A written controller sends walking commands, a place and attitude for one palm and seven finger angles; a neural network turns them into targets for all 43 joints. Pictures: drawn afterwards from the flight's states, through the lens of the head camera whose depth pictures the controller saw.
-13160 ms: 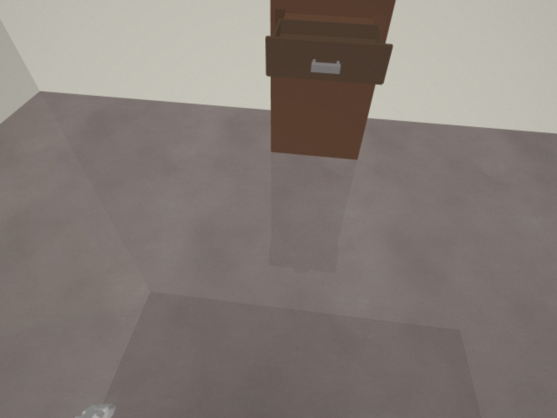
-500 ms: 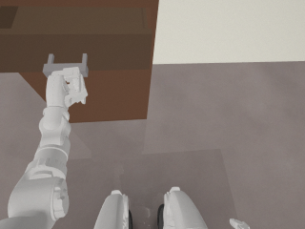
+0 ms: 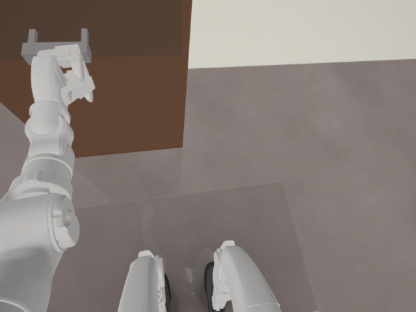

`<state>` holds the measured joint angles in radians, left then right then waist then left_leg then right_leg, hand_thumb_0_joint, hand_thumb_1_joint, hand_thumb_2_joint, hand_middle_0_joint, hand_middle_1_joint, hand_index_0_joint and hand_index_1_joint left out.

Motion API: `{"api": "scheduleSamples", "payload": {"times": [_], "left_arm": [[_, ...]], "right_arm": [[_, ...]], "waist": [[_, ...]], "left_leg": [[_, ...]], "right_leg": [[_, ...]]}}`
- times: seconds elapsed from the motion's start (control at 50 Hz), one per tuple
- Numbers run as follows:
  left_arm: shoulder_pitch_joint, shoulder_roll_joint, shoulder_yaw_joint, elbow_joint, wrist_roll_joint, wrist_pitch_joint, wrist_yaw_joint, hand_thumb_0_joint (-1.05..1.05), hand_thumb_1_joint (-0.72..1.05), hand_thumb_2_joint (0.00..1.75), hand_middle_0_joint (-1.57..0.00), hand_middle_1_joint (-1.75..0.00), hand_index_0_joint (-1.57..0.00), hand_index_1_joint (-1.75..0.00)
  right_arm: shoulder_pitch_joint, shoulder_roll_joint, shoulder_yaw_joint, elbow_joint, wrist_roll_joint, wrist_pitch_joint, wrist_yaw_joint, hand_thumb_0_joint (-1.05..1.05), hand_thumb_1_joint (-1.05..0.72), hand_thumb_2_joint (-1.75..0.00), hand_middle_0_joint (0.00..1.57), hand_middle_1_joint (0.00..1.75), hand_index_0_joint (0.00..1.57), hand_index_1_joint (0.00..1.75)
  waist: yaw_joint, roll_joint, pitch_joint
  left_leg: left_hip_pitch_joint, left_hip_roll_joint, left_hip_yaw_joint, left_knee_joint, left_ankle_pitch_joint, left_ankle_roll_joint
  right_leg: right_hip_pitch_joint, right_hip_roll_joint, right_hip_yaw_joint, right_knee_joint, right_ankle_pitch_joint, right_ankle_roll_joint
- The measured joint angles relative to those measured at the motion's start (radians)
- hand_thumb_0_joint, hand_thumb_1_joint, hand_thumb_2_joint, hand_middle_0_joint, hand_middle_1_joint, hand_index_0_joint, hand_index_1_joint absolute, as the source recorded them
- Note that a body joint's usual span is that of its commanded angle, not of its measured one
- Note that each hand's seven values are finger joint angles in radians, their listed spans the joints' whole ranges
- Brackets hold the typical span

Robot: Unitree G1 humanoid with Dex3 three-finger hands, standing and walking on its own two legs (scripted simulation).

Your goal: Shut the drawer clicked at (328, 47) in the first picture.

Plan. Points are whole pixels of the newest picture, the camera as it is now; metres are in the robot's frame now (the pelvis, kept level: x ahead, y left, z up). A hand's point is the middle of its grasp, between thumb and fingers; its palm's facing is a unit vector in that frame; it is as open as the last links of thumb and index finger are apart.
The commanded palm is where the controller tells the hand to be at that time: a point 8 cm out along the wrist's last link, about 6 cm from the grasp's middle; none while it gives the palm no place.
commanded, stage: push the drawer shut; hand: left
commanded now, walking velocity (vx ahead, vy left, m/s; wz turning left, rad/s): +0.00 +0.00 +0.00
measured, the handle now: (58, 43) +0.61 +0.22 +0.05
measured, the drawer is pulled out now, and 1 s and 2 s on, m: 0.04 0.00 0.00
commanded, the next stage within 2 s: pull the fist back off the drawer in 0.62 s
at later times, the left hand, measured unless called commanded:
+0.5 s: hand (81, 60) +0.58 +0.18 +0.04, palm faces +0.04 -1.00 -0.05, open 3.1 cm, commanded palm +0.60 +0.19 +0.05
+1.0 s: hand (77, 58) +0.58 +0.19 +0.04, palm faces +0.03 -1.00 -0.05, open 3.3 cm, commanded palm +0.59 +0.19 +0.05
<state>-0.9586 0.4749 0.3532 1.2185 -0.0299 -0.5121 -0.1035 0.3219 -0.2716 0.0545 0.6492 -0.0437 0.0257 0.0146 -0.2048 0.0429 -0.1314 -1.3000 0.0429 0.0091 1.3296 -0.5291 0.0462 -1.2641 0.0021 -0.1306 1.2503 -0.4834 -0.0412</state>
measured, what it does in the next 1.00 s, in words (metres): stands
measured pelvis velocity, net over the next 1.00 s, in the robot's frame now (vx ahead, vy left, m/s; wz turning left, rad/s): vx -0.02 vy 0.01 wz -0.03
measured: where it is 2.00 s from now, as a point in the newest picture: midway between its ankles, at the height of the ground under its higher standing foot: (189, 308)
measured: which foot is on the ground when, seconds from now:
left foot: down 0.00-1.00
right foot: down 0.00-1.00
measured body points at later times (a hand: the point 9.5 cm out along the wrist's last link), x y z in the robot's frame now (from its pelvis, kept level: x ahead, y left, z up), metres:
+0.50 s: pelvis +0.00 +0.01 -0.01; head +0.20 +0.05 +0.39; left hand +0.57 +0.24 +0.04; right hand -0.03 -0.25 -0.10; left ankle +0.04 +0.09 -0.61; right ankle +0.05 -0.10 -0.61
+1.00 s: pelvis -0.02 +0.01 -0.02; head +0.18 +0.07 +0.38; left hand +0.57 +0.24 +0.05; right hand -0.05 -0.24 -0.10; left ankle +0.04 +0.09 -0.61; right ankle +0.05 -0.10 -0.61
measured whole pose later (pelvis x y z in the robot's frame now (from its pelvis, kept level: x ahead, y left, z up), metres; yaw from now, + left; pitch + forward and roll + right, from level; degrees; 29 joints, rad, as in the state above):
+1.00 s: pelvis -0.02 +0.01 -0.02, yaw -1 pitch +33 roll -8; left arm -1.25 0.67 0.33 1.35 0.05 -0.38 -0.11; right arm 0.38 -0.27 0.11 0.65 -0.07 -0.02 0.02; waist -0.30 0.04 -0.11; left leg -1.47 0.04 -0.03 1.40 -0.50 0.07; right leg -1.40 0.00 -0.17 1.27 -0.44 -0.03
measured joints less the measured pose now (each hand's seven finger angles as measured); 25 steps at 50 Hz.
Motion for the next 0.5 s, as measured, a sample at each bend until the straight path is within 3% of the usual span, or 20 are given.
{"api": "scheduleSamples", "payload": {"times": [0.26,0.38,0.5], "left_arm": [[-0.128,0.095,0.04,0.055,0.044,0.051,-0.005,0.07,0.79,0.94,-1.4,-1.6,-1.4,-1.6],[-0.149,0.102,0.04,0.066,0.055,0.054,-0.022,0.04,0.71,0.96,-1.39,-1.6,-1.4,-1.6],[-0.189,0.125,0.017,0.089,0.067,0.074,-0.009,0.01,0.63,0.96,-1.39,-1.6,-1.4,-1.6]], "right_arm": [[0.038,0.001,0.018,-0.008,-0.014,0.014,0.011,0.0,-0.9,-0.9,0.2,0.3,0.2,0.3],[0.058,0.007,0.024,-0.003,-0.02,0.026,0.017,0.0,-0.9,-0.9,0.2,0.3,0.2,0.3],[0.057,0.014,0.032,0.0,-0.024,0.017,0.017,0.0,-0.9,-0.9,0.2,0.3,0.2,0.3]], "waist": [[-0.048,0.009,0.01],[-0.042,0.009,0.011],[-0.055,0.005,0.01]], "left_leg": [[-0.062,0.009,-0.006,0.024,-0.01,0.008],[-0.073,0.006,-0.011,0.028,-0.011,0.011],[-0.098,0.001,-0.026,0.04,-0.006,0.011]], "right_leg": [[-0.053,0.009,-0.004,0.004,0.003,0.008],[-0.059,0.008,-0.009,0.002,0.003,0.012],[-0.073,0.003,-0.023,0.006,0.007,0.012]]}}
